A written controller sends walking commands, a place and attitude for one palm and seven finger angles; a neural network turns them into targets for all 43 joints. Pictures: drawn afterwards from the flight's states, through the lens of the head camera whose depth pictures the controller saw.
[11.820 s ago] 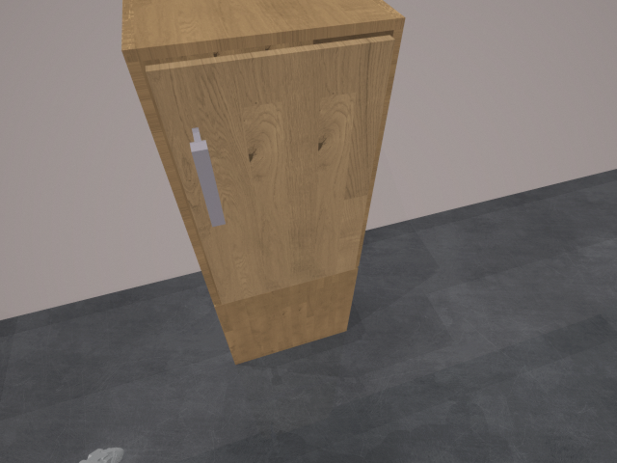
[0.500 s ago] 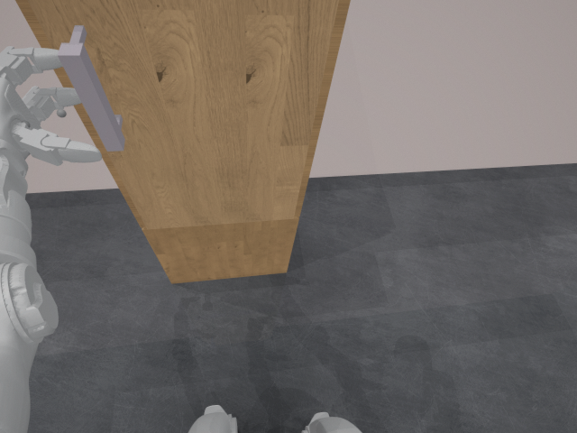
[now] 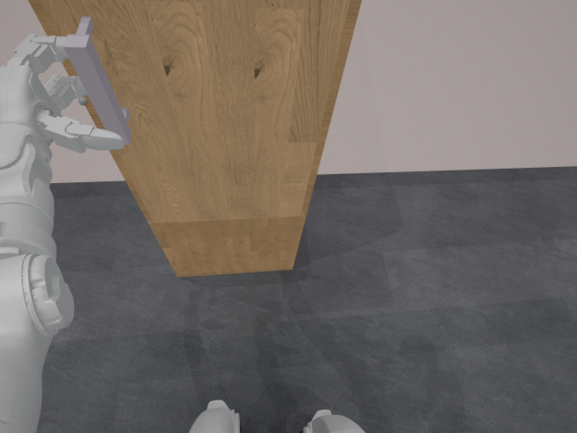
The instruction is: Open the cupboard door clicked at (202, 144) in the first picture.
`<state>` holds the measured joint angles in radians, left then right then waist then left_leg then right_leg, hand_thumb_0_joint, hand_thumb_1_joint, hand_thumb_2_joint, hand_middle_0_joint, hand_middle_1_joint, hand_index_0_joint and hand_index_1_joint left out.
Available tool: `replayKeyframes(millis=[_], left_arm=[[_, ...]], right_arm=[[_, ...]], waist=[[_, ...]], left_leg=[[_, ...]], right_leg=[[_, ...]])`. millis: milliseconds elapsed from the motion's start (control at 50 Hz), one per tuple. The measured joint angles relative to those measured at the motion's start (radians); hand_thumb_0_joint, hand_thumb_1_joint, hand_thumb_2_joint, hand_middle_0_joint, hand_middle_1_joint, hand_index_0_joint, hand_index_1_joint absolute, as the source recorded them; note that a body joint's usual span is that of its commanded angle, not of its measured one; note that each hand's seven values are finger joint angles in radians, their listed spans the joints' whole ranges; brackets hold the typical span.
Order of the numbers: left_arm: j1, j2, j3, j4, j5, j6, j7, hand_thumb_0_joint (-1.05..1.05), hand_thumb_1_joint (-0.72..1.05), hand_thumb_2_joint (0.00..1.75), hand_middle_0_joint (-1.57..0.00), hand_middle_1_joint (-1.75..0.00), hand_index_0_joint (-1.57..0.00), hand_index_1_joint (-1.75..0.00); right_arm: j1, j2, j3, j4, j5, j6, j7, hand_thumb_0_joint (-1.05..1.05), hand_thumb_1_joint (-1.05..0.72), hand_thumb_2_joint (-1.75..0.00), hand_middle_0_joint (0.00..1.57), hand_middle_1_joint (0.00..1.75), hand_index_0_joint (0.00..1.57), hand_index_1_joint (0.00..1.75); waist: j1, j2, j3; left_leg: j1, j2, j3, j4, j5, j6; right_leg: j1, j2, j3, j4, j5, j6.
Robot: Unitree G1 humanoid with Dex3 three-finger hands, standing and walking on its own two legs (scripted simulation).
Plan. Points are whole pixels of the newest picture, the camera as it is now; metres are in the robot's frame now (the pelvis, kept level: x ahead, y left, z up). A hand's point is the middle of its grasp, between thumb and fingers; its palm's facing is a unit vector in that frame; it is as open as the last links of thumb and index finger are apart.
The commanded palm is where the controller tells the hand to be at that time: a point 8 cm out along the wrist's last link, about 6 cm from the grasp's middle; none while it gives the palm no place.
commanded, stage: slide the fingers in behind the handle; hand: left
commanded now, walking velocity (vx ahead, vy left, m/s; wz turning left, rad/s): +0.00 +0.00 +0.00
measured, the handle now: (105, 86) +0.56 +0.22 +0.12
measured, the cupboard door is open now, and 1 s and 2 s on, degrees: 0 0 9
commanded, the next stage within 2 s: close the thumb around the handle in 0.72 s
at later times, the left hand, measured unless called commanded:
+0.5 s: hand (106, 105) +0.51 +0.21 +0.13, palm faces +0.08 -1.00 +0.00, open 13.9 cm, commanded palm +0.50 +0.23 +0.12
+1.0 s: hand (115, 105) +0.51 +0.19 +0.13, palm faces +0.06 -1.00 +0.00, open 13.1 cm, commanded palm +0.49 +0.23 +0.12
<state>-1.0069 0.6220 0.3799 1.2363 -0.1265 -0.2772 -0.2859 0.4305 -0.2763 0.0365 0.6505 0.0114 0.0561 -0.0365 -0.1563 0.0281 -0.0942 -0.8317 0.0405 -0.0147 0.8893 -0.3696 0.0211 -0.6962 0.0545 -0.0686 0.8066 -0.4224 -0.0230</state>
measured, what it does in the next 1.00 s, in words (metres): stands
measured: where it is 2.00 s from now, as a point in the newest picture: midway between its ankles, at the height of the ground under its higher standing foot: outside the picture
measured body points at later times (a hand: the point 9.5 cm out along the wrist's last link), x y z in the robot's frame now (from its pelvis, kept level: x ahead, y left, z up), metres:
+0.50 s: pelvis +0.00 +0.00 +0.00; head +0.09 +0.02 +0.44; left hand +0.50 +0.26 +0.13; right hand +0.00 -0.26 -0.11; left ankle +0.03 +0.10 -0.69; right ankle -0.03 -0.11 -0.69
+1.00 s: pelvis +0.00 +0.00 +0.00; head +0.10 +0.01 +0.44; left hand +0.50 +0.25 +0.13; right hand -0.01 -0.27 -0.11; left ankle +0.03 +0.10 -0.69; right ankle -0.03 -0.11 -0.69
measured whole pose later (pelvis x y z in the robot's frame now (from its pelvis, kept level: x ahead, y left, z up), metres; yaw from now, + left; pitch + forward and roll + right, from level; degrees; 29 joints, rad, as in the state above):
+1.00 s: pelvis +0.00 +0.00 +0.00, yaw +0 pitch +17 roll -3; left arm -0.99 0.53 0.35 1.23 -0.11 -0.31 -0.20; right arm 0.43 -0.27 0.03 0.68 0.00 0.03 -0.02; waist -0.16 0.04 -0.10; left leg -0.82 0.04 -0.01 0.89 -0.37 0.02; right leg -0.69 0.05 -0.07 0.82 -0.43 -0.03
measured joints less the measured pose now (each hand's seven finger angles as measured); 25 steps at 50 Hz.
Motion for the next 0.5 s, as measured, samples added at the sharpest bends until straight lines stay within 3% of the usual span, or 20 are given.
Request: replayKeyframes(millis=[260,360,500], left_arm=[[-0.035,-0.059,-0.088,-0.004,-0.003,0.000,0.066,-0.02,-0.50,0.30,-0.30,-1.23,-0.30,-1.24],[-0.024,-0.092,-0.065,-0.008,0.001,-0.007,0.090,-0.02,-0.50,0.30,-0.30,-1.22,-0.29,-1.25],[-0.007,-0.084,-0.044,0.003,0.018,-0.022,0.099,-0.02,-0.50,0.30,-0.30,-1.22,-0.29,-1.24]], right_arm=[[0.000,0.005,-0.011,0.035,-0.013,-0.028,0.020,0.00,-0.91,-0.89,0.21,0.30,0.20,0.30],[-0.010,0.008,-0.010,0.032,-0.016,-0.039,0.025,0.00,-0.91,-0.89,0.21,0.30,0.20,0.30],[-0.015,0.010,-0.004,0.017,-0.013,-0.040,0.027,0.00,-0.91,-0.89,0.20,0.30,0.20,0.30]], waist=[[0.014,0.001,-0.003],[0.009,0.000,-0.006],[0.001,0.005,-0.006]], left_leg=[[-0.018,-0.014,-0.021,0.009,0.005,0.000],[-0.015,-0.013,-0.017,0.011,0.004,0.000],[-0.004,-0.007,-0.006,0.013,-0.001,0.001]], right_leg=[[-0.008,-0.011,-0.022,0.009,-0.005,-0.001],[-0.008,-0.010,-0.018,0.012,-0.005,0.000],[-0.002,-0.006,-0.006,0.017,-0.006,0.001]])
